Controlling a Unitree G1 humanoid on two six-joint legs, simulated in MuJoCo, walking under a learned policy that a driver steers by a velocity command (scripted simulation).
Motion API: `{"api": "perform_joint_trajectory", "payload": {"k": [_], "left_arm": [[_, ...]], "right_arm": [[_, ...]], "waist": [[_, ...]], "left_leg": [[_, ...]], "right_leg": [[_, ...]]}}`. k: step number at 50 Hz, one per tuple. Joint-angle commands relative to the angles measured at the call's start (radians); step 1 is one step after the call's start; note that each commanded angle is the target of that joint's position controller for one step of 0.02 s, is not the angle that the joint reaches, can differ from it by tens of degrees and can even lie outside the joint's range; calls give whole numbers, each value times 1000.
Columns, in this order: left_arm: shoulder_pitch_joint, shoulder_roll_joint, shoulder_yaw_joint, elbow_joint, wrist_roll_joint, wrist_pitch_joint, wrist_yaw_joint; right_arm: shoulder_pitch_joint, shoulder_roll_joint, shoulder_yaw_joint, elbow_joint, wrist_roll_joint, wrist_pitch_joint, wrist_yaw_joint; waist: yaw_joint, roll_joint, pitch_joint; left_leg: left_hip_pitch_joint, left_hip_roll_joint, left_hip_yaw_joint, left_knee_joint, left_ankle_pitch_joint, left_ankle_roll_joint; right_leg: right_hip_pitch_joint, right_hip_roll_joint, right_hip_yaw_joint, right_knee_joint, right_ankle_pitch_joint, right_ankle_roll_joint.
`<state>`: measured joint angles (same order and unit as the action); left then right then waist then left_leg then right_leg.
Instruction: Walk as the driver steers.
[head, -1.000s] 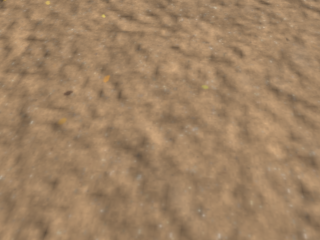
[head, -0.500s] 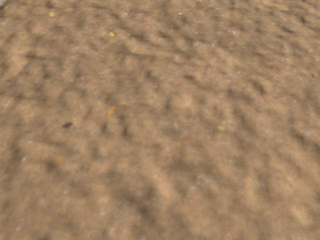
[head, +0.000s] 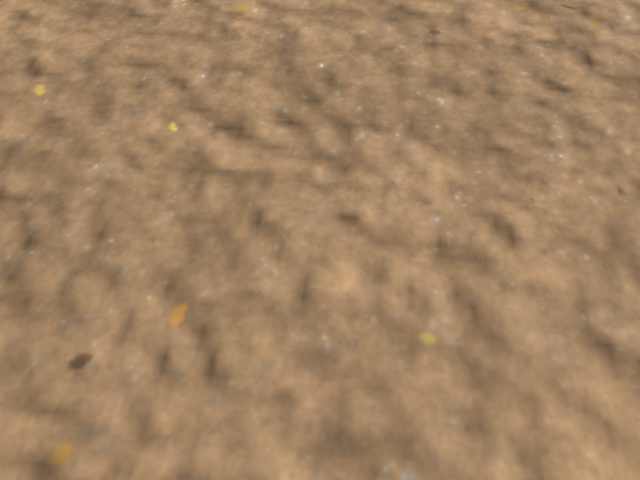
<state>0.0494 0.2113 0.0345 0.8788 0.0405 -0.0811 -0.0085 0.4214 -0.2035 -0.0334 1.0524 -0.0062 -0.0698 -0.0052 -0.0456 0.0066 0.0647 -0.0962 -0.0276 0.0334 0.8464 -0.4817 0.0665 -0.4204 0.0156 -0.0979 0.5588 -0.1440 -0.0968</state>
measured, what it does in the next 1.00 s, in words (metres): walks ahead, turning right: left foot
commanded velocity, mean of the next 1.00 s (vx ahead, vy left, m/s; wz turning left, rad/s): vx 0.50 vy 0.00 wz -0.38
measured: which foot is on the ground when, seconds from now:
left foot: up 0.00-0.46, down 0.48-1.00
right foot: down 0.00-0.48, up 0.50-1.00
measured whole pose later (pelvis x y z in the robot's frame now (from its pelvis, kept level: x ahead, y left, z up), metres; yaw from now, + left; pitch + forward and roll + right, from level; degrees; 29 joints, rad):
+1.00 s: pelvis +0.50 -0.05 +0.00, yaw -26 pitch +1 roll +1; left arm 0.00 0.22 0.05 0.79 0.04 0.00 -0.07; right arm 0.42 -0.21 -0.05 0.98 -0.02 -0.07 -0.02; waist -0.06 -0.01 0.06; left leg 0.09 0.05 0.34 0.34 -0.42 -0.03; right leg -0.51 -0.01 -0.12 0.61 -0.18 -0.14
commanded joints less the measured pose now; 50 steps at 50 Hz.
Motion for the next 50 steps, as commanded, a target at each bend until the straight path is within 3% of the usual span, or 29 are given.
{"api": "perform_joint_trajectory", "payload": {"k": [1,2,4,6,9,13,18,21,23,24,25,26,27,28,29,31,35,41,45,48,50], "left_arm": [[254,162,51,48,-27,11,4],[207,115,38,45,-22,4,1],[205,66,22,70,-27,-8,7],[259,78,23,98,-31,-24,9],[318,102,26,123,-36,-28,11],[382,105,24,136,-34,-19,12],[458,120,30,150,-25,-9,18],[433,145,43,139,-17,-2,27],[382,164,52,123,-20,-1,24],[370,145,50,113,-28,-3,18],[384,75,34,65,-51,-6,14],[481,33,31,48,-64,1,18],[447,111,49,71,-35,17,22],[384,106,52,66,-26,21,12],[351,77,49,59,-25,24,4],[336,65,52,51,-7,48,-12],[234,51,49,0,-6,75,-33],[12,38,26,-90,-8,73,-59],[-90,50,19,-139,-2,72,-69],[-69,71,28,-145,5,73,-62],[86,102,47,-105,5,65,-48]], "right_arm": [[-31,-125,-31,-89,-2,-17,5],[-60,-105,-29,-91,-3,-18,8],[-39,-73,-26,-81,-29,6,19],[-51,-57,-26,-87,-33,23,30],[-183,-64,-26,-136,-37,34,35],[-350,-59,-17,-197,-25,30,34],[-490,-70,-8,-258,-14,22,27],[-478,-101,-15,-281,-8,6,22],[-312,-130,-31,-239,-9,-11,11],[-151,-170,-48,-195,-24,-25,-1],[-1,-262,-70,-194,-52,-33,-16],[-29,-319,-83,-201,-51,-17,-8],[-116,-219,-64,-218,-34,-3,-6],[-190,-137,-43,-230,-24,-4,-4],[-221,-109,-35,-230,-25,-9,-3],[-203,-86,-28,-207,-20,-22,-9],[-127,-102,-35,-173,-8,-52,-5],[-67,-118,-38,-148,-14,-50,-7],[-4,-152,-47,-124,-14,-38,-16],[12,-182,-55,-112,-16,-15,-23],[12,-211,-61,-113,-15,7,-23]], "waist": [[100,-64,-127],[71,-40,-73],[23,-69,-42],[11,-65,-41],[24,-57,4],[64,-55,30],[112,-73,23],[85,-86,11],[6,-74,-56],[-56,-15,-154],[-92,117,-318],[-27,306,-378],[9,145,-254],[22,51,-126],[37,47,-73],[62,94,-43],[67,79,-38],[34,70,16],[7,69,36],[26,91,7],[90,96,-89]], "left_leg": [[-545,52,-92,423,100,34],[-507,86,-86,367,161,32],[-419,114,-76,295,199,8],[-415,116,-55,265,219,-11],[-511,142,-22,164,309,-45],[-540,127,3,-59,422,-83],[-530,87,4,-209,450,-80],[-453,71,-17,-278,374,-55],[-204,27,2,-366,330,-25],[26,68,-34,-404,348,5],[293,334,-321,-440,181,59],[392,506,-698,-572,148,143],[263,463,-644,-586,30,132],[122,413,-483,-608,46,109],[33,366,-358,-637,143,85],[-43,310,-201,-665,295,58],[-21,307,-61,-691,474,71],[6,276,109,-704,575,65],[108,312,167,-677,663,58],[192,321,220,-535,1005,43],[198,318,242,-268,1181,37]], "right_leg": [[512,-357,534,-308,-128,-176],[409,-309,439,-345,-48,-143],[292,-243,310,-384,62,-103],[275,-227,264,-402,151,-110],[279,-207,238,-441,172,-124],[310,-176,232,-437,228,-122],[422,-189,270,-362,331,-125],[455,-210,308,-287,403,-105],[400,-175,290,-124,524,-69],[308,-110,243,83,462,-47],[98,-15,174,393,133,-17],[-152,93,130,602,-419,-6],[-202,8,176,689,-345,-18],[-202,-31,176,672,-250,-14],[-177,-61,169,636,-194,-7],[-141,-88,154,604,-154,13],[-224,-105,134,580,-48,32],[-236,-100,62,269,136,45],[-195,-81,-6,123,86,8],[-105,-14,-56,69,-53,-41],[75,64,-73,19,-128,-88]]}}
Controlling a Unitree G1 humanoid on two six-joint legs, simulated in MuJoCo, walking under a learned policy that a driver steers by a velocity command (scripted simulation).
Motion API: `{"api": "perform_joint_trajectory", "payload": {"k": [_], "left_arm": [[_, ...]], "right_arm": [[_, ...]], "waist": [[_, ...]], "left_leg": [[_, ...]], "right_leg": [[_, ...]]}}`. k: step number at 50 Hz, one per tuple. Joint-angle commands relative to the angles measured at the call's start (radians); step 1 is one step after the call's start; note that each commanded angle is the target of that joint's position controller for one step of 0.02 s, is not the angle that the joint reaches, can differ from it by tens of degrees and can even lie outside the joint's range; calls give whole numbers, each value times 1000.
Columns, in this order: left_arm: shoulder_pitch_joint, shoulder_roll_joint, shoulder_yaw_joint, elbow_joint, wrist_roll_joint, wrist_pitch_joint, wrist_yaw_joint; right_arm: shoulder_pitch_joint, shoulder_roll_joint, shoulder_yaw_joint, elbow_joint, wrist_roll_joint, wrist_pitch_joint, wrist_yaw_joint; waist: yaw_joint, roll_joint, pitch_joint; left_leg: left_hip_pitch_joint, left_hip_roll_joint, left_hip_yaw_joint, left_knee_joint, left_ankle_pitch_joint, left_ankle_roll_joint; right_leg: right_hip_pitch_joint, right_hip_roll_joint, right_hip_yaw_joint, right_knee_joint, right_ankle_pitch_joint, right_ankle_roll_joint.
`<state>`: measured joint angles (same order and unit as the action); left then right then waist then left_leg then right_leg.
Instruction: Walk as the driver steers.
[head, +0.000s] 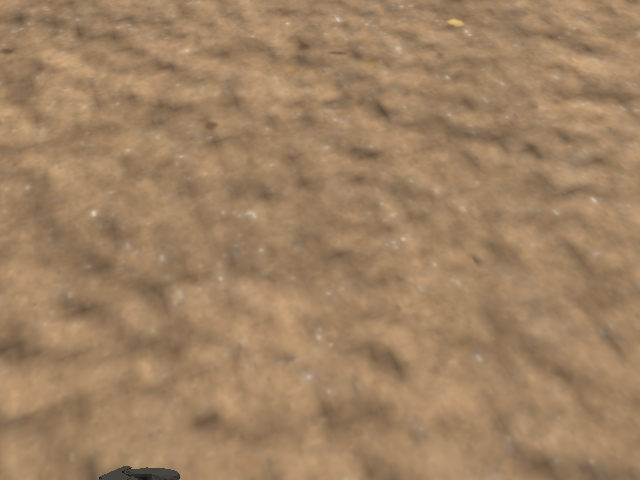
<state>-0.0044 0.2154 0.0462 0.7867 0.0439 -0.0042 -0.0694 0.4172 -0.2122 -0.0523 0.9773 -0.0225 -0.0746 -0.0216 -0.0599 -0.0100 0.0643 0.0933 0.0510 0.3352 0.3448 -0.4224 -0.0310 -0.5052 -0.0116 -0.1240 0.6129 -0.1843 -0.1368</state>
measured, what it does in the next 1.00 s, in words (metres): walks ahead, turning left: right foot, then left foot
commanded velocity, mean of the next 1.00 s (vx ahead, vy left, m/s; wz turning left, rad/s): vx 0.16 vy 0.00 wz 0.23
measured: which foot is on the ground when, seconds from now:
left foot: down 0.00-0.04, up 0.06-0.52, down 0.54-1.00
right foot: up 0.00-0.00, down 0.02-0.56, up 0.58-1.00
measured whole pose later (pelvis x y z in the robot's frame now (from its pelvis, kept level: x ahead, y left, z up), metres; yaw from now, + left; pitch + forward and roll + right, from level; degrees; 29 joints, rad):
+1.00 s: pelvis +0.25 -0.05 +0.01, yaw +19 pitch +2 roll +0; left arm 0.17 0.25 0.03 0.79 0.00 0.02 0.05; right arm 0.22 -0.29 -0.09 0.79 -0.02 0.06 0.01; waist -0.04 0.02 0.04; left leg -0.35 -0.14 -0.18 0.47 -0.13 0.05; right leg -0.32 0.04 0.06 0.62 -0.38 0.02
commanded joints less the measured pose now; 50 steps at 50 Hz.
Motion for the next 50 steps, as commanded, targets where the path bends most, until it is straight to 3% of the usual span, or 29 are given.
{"api": "perform_joint_trajectory", "payload": {"k": [1,2,3,4,5,6,8,11,13,16,21,25,26,27,28,29,30,31,32,34,37,41,44,47,50], "left_arm": [[305,131,55,40,10,-22,27],[410,237,87,55,22,-25,43],[374,321,103,27,-12,-13,50],[384,298,96,32,-22,0,59],[320,232,78,40,-28,-4,69],[263,164,58,38,-30,-18,72],[201,100,30,41,-35,-46,73],[250,126,25,79,-33,-74,71],[265,129,19,92,-26,-75,76],[250,114,6,95,-29,-69,90],[306,126,8,124,-33,-49,121],[281,157,23,119,-33,-28,134],[264,166,28,112,-32,-23,134],[232,181,35,94,-34,-22,133],[234,121,24,42,-32,-22,121],[292,73,10,26,-29,-6,110],[291,87,7,47,-16,6,107],[238,108,14,38,-22,7,106],[206,124,21,30,-22,6,108],[224,112,19,27,-6,24,104],[234,89,11,15,-21,38,103],[168,106,12,-21,-26,46,109],[146,111,10,-41,-32,38,111],[179,118,8,-49,-42,22,116],[297,118,8,-33,-46,2,125]], "right_arm": [[3,-204,-41,-50,4,20,-3],[18,-138,-25,-98,14,18,5],[-32,-115,-26,-176,12,6,23],[-164,-168,-34,-202,3,-4,27],[-154,-133,-21,-192,23,-14,29],[-101,-116,-17,-153,24,-14,23],[-20,-97,-13,-109,-10,25,20],[7,-83,-14,-86,-2,57,31],[-31,-83,-14,-87,5,64,32],[-114,-81,-9,-108,5,65,31],[-192,-70,1,-145,-6,65,32],[-108,-88,-10,-137,-11,63,25],[-51,-94,-15,-127,-11,57,22],[37,-129,-27,-117,-13,45,17],[61,-253,-58,-125,-9,40,8],[53,-285,-68,-122,26,54,8],[-14,-253,-67,-144,37,67,12],[-96,-195,-53,-166,26,80,10],[-149,-155,-39,-179,19,92,7],[-179,-152,-38,-191,13,97,4],[-146,-195,-53,-188,9,88,13],[-144,-214,-63,-208,4,103,15],[-160,-222,-69,-224,-3,114,20],[-186,-226,-74,-238,-5,120,27],[-247,-219,-73,-254,11,127,30]], "waist": [[177,67,-181],[199,-76,-296],[151,-218,-348],[183,-49,-255],[135,-16,-141],[80,37,-83],[13,23,-80],[0,-20,-93],[14,-38,-79],[35,-70,-52],[79,-71,-55],[45,-80,-71],[12,-66,-94],[-55,-4,-138],[-31,190,-186],[11,263,-304],[27,113,-233],[37,42,-108],[59,-5,-48],[76,50,-64],[66,77,-119],[30,131,-129],[18,145,-118],[26,158,-126],[92,147,-125]], "left_leg": [[-102,222,-41,473,995,106],[-418,166,-44,800,531,61],[-761,-49,-185,1090,-137,7],[-871,2,-328,1093,-52,16],[-850,48,-325,1027,50,27],[-752,78,-326,924,82,29],[-593,88,-333,827,82,21],[-545,43,-325,755,148,22],[-575,18,-338,690,213,29],[-591,2,-322,544,314,40],[-594,-25,-258,377,305,66],[-508,-83,-226,283,152,129],[-439,-91,-236,212,189,153],[-289,-33,-327,108,495,204],[-104,211,-648,115,1159,321],[-48,339,-880,64,1282,488],[-142,324,-800,36,1021,478],[-262,260,-733,-5,798,435],[-329,195,-678,-40,644,374],[-370,110,-603,-48,590,318],[-328,86,-606,-35,576,292],[-313,80,-688,-61,300,274],[-326,76,-745,-63,218,263],[-325,78,-802,-38,292,247],[-395,31,-821,17,288,174]], "right_leg": [[385,106,-14,-116,-51,-81],[685,-131,320,-153,-211,-161],[833,-341,850,-312,-168,-279],[782,-317,745,-344,-56,-253],[649,-310,570,-336,167,-223],[515,-260,442,-334,439,-173],[386,-194,277,-337,692,-109],[358,-169,173,-354,867,-73],[379,-157,114,-362,876,-31],[404,-140,41,-364,830,15],[537,-185,13,-283,871,3],[560,-214,16,-77,994,-7],[534,-201,3,41,951,5],[425,-148,-36,265,778,47],[159,27,-67,578,2,99],[31,134,114,748,-455,122],[5,51,184,777,-422,128],[-32,28,181,737,-355,136],[-38,7,173,650,-299,146],[12,11,153,555,-226,168],[23,21,150,425,-216,191],[13,17,168,302,-204,198],[46,31,175,217,-210,191],[121,56,176,108,-237,167],[315,75,167,-202,-132,128]]}}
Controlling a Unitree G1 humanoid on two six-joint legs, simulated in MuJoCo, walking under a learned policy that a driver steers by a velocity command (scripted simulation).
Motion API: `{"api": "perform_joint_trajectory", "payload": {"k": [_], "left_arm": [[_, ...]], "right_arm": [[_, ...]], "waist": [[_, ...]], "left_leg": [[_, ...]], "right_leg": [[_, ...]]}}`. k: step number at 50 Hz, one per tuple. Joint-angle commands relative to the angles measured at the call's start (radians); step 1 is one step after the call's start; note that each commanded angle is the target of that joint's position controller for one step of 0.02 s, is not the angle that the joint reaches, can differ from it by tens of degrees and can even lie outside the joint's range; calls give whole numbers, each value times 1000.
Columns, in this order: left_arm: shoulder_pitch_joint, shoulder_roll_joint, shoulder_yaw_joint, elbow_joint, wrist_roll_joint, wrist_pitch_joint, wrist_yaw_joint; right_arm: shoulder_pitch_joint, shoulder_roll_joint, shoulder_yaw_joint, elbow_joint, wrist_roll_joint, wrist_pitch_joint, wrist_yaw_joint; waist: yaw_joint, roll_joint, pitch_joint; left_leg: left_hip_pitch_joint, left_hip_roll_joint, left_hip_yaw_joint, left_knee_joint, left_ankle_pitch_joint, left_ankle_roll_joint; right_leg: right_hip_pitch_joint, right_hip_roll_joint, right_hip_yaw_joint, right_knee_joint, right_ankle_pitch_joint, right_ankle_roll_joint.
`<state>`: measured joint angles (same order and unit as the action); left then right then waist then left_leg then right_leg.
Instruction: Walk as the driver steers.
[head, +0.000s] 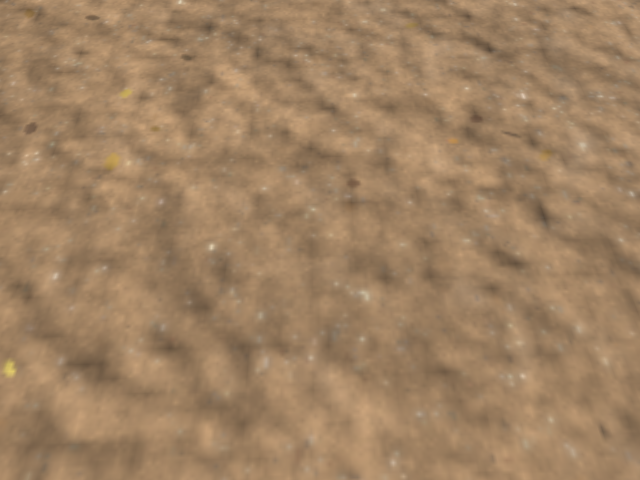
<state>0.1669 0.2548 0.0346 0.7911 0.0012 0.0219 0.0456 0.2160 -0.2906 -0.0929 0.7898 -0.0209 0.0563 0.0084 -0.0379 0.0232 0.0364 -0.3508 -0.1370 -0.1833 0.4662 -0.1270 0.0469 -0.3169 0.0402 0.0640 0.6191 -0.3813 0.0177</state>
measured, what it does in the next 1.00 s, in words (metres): walks ahead: right foot, then left foot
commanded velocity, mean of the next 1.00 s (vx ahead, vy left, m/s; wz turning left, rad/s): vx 0.19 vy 0.00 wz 0.23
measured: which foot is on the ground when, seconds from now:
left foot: down 0.00-0.02, up 0.04-0.44, down 0.46-0.88, up 0.90-1.00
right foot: up 0.00-0.00, down 0.02-0.46, up 0.48-0.86, down 0.88-1.00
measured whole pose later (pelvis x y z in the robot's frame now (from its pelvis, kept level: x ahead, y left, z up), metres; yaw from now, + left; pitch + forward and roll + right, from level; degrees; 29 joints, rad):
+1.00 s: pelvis +0.15 -0.03 +0.00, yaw +12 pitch +0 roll +1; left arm 0.25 0.25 0.05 0.82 0.03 -0.06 -0.02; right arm 0.34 -0.28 -0.04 0.92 -0.02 -0.05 0.02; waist -0.02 0.03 0.02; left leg -0.31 -0.01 -0.03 1.01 -0.36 0.09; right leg -0.26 0.02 -0.07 0.46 -0.22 -0.06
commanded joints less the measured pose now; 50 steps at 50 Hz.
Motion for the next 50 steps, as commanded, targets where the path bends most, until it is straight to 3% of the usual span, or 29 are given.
{"api": "perform_joint_trajectory", "payload": {"k": [1,2,3,4,5,6,8,12,18,20,22,23,24,25,26,27,29,31,35,39,41,43,44,45,46,47,48,49,50], "left_arm": [[143,133,32,-37,9,-32,18],[99,241,52,-68,27,-28,23],[25,257,57,-88,38,-21,14],[14,186,39,-99,36,-23,8],[-30,134,25,-105,27,-25,3],[-56,120,20,-117,23,-25,1],[-28,120,20,-125,24,-25,4],[111,145,34,-85,22,-30,-2],[90,173,43,-66,27,-27,-28],[85,181,46,-52,21,-18,-34],[94,143,33,-42,19,-14,-37],[109,67,14,-59,27,-14,-45],[65,59,6,-96,29,-11,-40],[-5,141,28,-100,41,-3,-40],[-9,153,38,-94,30,-4,-53],[24,154,42,-73,21,-10,-66],[57,139,44,-42,39,-26,-83],[51,113,41,-34,41,-35,-91],[-42,88,32,-58,33,-39,-93],[-94,84,27,-82,29,-46,-91],[-66,92,30,-82,27,-52,-87],[70,101,40,-39,30,-64,-73],[212,138,56,9,35,-77,-58],[362,253,82,24,53,-89,-45],[407,307,91,50,37,-86,-51],[303,227,70,37,27,-80,-57],[200,165,54,10,22,-82,-63],[148,130,42,1,21,-87,-64],[137,107,33,4,17,-95,-62]], "right_arm": [[-42,-104,-23,-78,19,-6,-3],[8,-27,-5,-97,30,-13,-6],[0,-108,-24,-85,-4,-15,-15],[-3,-142,-35,-77,-13,-16,-11],[23,-134,-37,-57,-12,-11,-4],[51,-126,-36,-43,-11,-2,4],[58,-117,-30,-38,-5,9,23],[-35,-81,-9,-72,5,16,27],[-54,-53,22,-74,20,18,12],[-27,-46,29,-62,22,9,5],[23,-40,44,-34,1,-14,-4],[75,-98,39,-27,-20,-30,-11],[121,-246,-3,-4,-7,-27,-13],[148,-207,-1,14,-13,-31,-10],[96,-145,20,11,-10,-37,-8],[50,-115,30,3,-6,-42,-10],[45,-94,37,10,2,-67,-17],[79,-99,34,30,7,-91,-13],[132,-108,27,61,6,-111,-9],[164,-132,18,83,1,-122,-7],[151,-146,15,87,2,-126,-5],[126,-148,14,90,6,-125,-4],[130,-117,25,91,1,-129,-2],[121,-34,52,46,20,-134,4],[128,-52,45,34,6,-133,1],[118,-94,32,48,-7,-125,2],[110,-91,32,55,-4,-128,15],[103,-76,35,59,-2,-127,23],[109,-65,37,68,-11,-119,27]], "waist": [[66,24,-81],[22,-219,-87],[23,-214,-33],[7,-141,-26],[-22,-105,-12],[-35,-128,-20],[-10,-170,-43],[67,-171,-66],[74,-223,-80],[52,-217,-81],[21,-135,-110],[18,71,-146],[-14,260,-52],[-56,175,41],[-19,136,91],[11,140,111],[27,126,82],[25,91,45],[-8,100,64],[-19,90,82],[4,84,80],[81,40,49],[139,-30,-26],[197,-247,-142],[175,-325,-145],[111,-166,-48],[70,-103,9],[45,-91,20],[32,-106,25]], "left_leg": [[-33,150,-247,-27,-152,34],[-187,-7,-36,204,-358,-28],[-230,-22,79,411,-444,-43],[-176,31,59,537,-406,-46],[-164,41,66,607,-346,-48],[-172,42,81,664,-300,-57],[-210,51,114,714,-280,-84],[-234,55,110,581,-306,-110],[11,71,194,248,-355,-73],[95,71,218,80,-266,-51],[342,109,168,-198,-58,-16],[495,319,-97,-258,-208,26],[388,487,-322,-300,-330,166],[311,492,-352,-334,-474,226],[281,444,-302,-367,-569,213],[272,394,-242,-392,-543,177],[308,334,-141,-391,-365,154],[333,321,-86,-377,-265,159],[313,333,-56,-380,-234,176],[266,356,-44,-349,-198,177],[220,367,-39,-317,-153,166],[136,334,6,-187,-22,131],[74,271,69,15,88,105],[-125,147,189,380,-40,43],[-299,41,167,582,-411,39],[-332,121,89,688,-346,65],[-314,166,97,678,-245,71],[-284,197,115,641,-184,65],[-261,216,131,616,-149,52]], "right_leg": [[199,-84,84,-365,42,-53],[270,-366,384,-456,-9,-141],[118,-452,443,-448,129,-235],[73,-416,370,-411,262,-254],[64,-341,248,-381,342,-224],[96,-280,152,-359,401,-193],[178,-244,60,-319,557,-189],[328,-279,61,-271,687,-228],[249,-284,32,-230,705,-231],[230,-276,31,-191,720,-218],[78,-246,10,-169,370,-131],[-88,-161,-70,-2,49,-78],[-255,-24,-158,92,-208,-56],[-291,-71,-78,229,-192,-56],[-322,-78,-57,275,-122,-59],[-324,-85,-56,275,-59,-55],[-306,-89,-72,294,46,-42],[-306,-89,-87,296,99,-29],[-299,-100,-100,156,149,-3],[-206,-94,-110,18,140,-22],[-98,-78,-125,-32,134,-46],[130,-36,-149,-128,160,-68],[322,-48,-108,-169,122,-87],[524,-312,265,-318,-163,-169],[523,-442,624,-472,-311,-231],[417,-420,550,-457,-371,-228],[317,-376,436,-459,-278,-212],[267,-325,330,-476,-152,-190],[242,-288,251,-488,-33,-178]]}}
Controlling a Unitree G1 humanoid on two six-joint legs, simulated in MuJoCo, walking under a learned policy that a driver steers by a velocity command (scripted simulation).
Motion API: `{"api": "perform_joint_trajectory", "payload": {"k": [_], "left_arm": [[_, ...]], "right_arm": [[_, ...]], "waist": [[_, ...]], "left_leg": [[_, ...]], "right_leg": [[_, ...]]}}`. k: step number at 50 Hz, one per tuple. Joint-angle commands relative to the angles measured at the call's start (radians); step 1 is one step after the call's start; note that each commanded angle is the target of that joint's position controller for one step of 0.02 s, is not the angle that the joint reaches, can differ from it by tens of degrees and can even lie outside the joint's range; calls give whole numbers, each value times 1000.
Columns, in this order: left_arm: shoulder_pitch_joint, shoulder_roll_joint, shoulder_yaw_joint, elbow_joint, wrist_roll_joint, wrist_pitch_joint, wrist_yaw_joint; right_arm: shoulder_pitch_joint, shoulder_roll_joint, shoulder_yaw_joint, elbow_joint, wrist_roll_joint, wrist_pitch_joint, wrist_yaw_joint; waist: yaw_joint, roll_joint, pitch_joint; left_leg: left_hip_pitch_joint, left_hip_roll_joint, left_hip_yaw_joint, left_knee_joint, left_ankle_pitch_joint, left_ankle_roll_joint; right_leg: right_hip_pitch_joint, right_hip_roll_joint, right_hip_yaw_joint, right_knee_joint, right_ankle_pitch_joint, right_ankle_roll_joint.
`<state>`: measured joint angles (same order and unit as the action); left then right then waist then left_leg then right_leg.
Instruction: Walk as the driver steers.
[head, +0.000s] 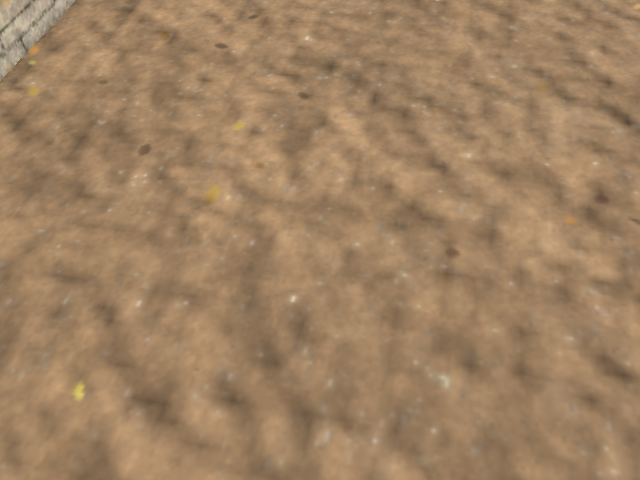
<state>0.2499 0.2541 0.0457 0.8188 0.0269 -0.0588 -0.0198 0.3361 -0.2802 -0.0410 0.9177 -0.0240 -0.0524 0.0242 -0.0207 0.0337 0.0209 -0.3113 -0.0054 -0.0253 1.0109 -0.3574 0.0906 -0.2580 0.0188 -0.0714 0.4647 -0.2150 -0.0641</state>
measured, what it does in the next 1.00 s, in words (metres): walks ahead: left foot, then right foot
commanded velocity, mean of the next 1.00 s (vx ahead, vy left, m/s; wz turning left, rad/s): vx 0.49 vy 0.00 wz -0.19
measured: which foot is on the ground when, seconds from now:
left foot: up 0.00-0.38, down 0.40-0.98, up 1.00-1.00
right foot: down 0.00-0.42, up 0.44-0.94, down 0.96-1.00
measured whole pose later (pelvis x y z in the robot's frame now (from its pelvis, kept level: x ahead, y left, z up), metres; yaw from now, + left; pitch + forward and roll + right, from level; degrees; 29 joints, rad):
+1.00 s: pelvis +0.55 -0.01 -0.02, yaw -15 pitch +0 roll +0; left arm 0.08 0.22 0.04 0.84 0.04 -0.04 -0.03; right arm 0.39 -0.21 -0.03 1.00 -0.02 -0.06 -0.02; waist -0.02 0.00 0.07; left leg -0.07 0.04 0.21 0.89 -0.47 0.03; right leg -0.44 0.08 -0.12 0.61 -0.17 -0.17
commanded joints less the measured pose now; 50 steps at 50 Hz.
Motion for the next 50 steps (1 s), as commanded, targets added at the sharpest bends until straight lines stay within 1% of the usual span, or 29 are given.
{"api": "perform_joint_trajectory", "payload": {"k": [1,4,7,9,11,14,16,17,18,19,20,21,22,23,24,25,26,28,31,34,37,41,42,44,46,47,48,49,50], "left_arm": [[58,96,17,-14,-8,-22,5],[128,102,18,32,-18,-39,6],[182,90,12,68,-21,-39,7],[197,85,9,87,-20,-39,8],[217,90,8,105,-19,-41,11],[242,103,9,133,-16,-40,18],[231,111,11,146,-13,-36,24],[214,119,12,149,-10,-34,27],[201,130,15,151,-5,-30,30],[190,136,16,153,-4,-23,29],[195,124,11,146,-8,-20,28],[266,34,-10,111,-35,-21,18],[306,55,2,126,-33,-20,17],[214,107,16,110,-18,-17,21],[152,91,11,99,-18,-24,16],[135,67,8,103,-19,-21,13],[140,59,8,107,-4,-7,8],[164,34,5,123,5,19,-5],[76,33,8,95,0,37,-15],[-36,29,7,57,-4,36,-20],[-136,9,-5,23,-5,29,-26],[-251,-5,-19,-27,1,26,-31],[-258,-1,-18,-34,3,25,-32],[-219,14,-11,-30,5,26,-28],[-97,44,5,1,8,27,-21],[7,71,21,31,11,21,-17],[158,120,46,73,23,16,-7],[196,232,80,70,27,21,9],[172,265,88,58,-3,32,3]], "right_arm": [[-2,-65,-10,-47,-16,-2,15],[-70,-51,-6,-64,-15,12,23],[-192,-41,1,-103,-17,16,24],[-271,-23,10,-129,-14,14,25],[-337,-9,19,-149,-9,11,26],[-390,-18,21,-169,-5,8,21],[-376,-31,15,-170,-6,4,15],[-335,-41,10,-158,-6,1,9],[-254,-58,0,-132,-7,-4,1],[-109,-75,-11,-83,-9,-12,-7],[55,-117,-29,-35,-26,-21,-19],[164,-219,-56,-26,-49,-22,-30],[130,-222,-60,-24,-15,-9,-20],[13,-175,-53,-37,10,-5,-16],[-64,-101,-35,-52,11,-12,-14],[-97,-60,-24,-49,5,-21,-14],[-101,-37,-16,-35,6,-30,-19],[-68,-31,-13,-13,3,-51,-22],[-22,-56,-19,11,8,-68,-22],[22,-44,-14,28,9,-67,-26],[47,-43,-9,40,11,-66,-33],[124,-50,-7,73,8,-56,-51],[132,-55,-7,79,6,-51,-55],[117,-76,-11,79,2,-42,-64],[89,-106,-21,72,-3,-28,-70],[79,-118,-25,62,-4,-20,-67],[46,-123,-27,41,1,-18,-61],[68,-31,-10,-18,16,-26,-44],[9,-68,-21,-72,16,-37,-32]], "waist": [[11,-124,29],[11,-107,39],[32,-92,65],[43,-94,77],[57,-101,84],[63,-102,95],[43,-101,88],[20,-108,64],[-15,-117,16],[-75,-101,-63],[-133,-71,-161],[-115,112,-297],[-80,193,-352],[-42,74,-182],[-25,9,-71],[5,-11,-14],[29,9,12],[47,20,9],[47,14,43],[25,12,70],[4,14,81],[-33,18,92],[-30,22,89],[1,47,55],[62,75,-18],[105,73,-78],[187,23,-150],[153,-176,-234],[133,-187,-285]], "left_leg": [[-277,89,-8,74,116,-6],[-340,104,24,54,184,-41],[-420,110,53,-44,250,-70],[-401,98,76,-167,303,-79],[-353,80,97,-285,352,-74],[-295,56,108,-399,363,-43],[-251,37,108,-440,318,-11],[-194,15,114,-455,276,8],[-100,-16,121,-467,230,27],[61,-48,136,-520,230,50],[307,29,58,-532,214,85],[579,320,-349,-568,50,169],[628,426,-715,-729,33,245],[494,379,-563,-742,-13,213],[341,345,-413,-778,33,186],[235,298,-307,-818,96,144],[162,261,-225,-841,166,111],[118,239,-133,-871,263,93],[145,225,-27,-911,320,77],[191,200,61,-916,409,49],[233,186,136,-898,523,26],[365,219,191,-850,691,21],[402,230,203,-821,762,18],[453,246,233,-716,1035,9],[469,259,255,-508,1238,11],[428,262,255,-337,1186,15],[268,241,267,-77,969,-5],[-109,106,272,290,242,-52],[-364,-51,66,489,-179,-69]], "right_leg": [[172,-238,322,-339,-83,-93],[194,-223,234,-354,136,-118],[227,-208,176,-364,264,-132],[222,-187,134,-359,333,-129],[225,-184,109,-356,387,-124],[279,-215,105,-345,460,-119],[337,-239,101,-297,583,-110],[362,-241,91,-237,719,-99],[379,-237,81,-131,852,-86],[364,-210,58,45,897,-70],[216,-174,35,280,710,-56],[-86,-53,-18,645,228,-20],[-284,73,90,857,-304,-16],[-363,-6,145,886,-222,-30],[-355,-48,140,835,-139,-33],[-310,-82,137,767,-96,-33],[-262,-101,142,717,-77,-25],[-217,-102,134,698,-48,-10],[-325,-118,127,645,47,5],[-412,-115,107,537,158,18],[-405,-99,50,366,243,22],[-397,-72,-38,204,232,-8],[-386,-58,-53,181,199,-22],[-309,-8,-87,157,106,-62],[-171,55,-106,144,-2,-113],[-43,78,-89,98,-23,-144],[184,34,6,11,-15,-194],[470,-252,430,-11,-43,-308],[570,-373,841,-152,34,-414]]}}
